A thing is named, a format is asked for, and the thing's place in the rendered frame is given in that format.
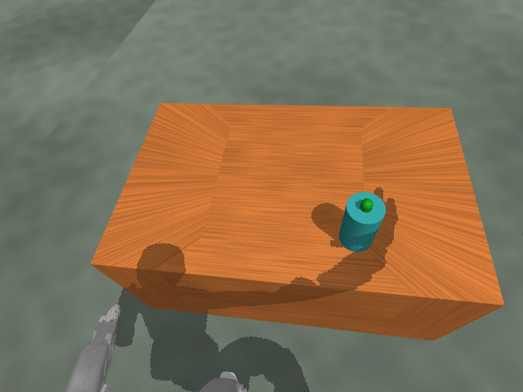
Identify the bottle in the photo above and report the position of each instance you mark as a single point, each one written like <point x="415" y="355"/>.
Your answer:
<point x="362" y="218"/>

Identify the left robot hand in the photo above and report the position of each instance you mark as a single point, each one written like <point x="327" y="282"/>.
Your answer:
<point x="94" y="360"/>

